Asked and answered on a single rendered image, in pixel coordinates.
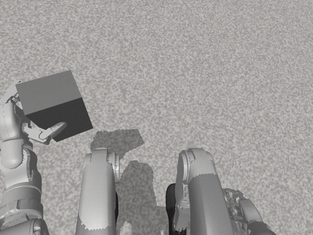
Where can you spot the left robot arm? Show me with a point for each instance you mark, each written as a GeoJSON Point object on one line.
{"type": "Point", "coordinates": [21, 210]}

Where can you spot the right robot arm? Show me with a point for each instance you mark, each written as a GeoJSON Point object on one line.
{"type": "Point", "coordinates": [259, 228]}

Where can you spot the carton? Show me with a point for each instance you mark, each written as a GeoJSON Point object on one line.
{"type": "Point", "coordinates": [52, 99]}

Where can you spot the right robot hand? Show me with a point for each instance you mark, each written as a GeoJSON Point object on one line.
{"type": "Point", "coordinates": [244, 214]}

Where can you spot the left robot hand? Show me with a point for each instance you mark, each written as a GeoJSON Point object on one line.
{"type": "Point", "coordinates": [14, 124]}

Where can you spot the right robot foot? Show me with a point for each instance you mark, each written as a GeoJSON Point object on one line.
{"type": "Point", "coordinates": [170, 208]}

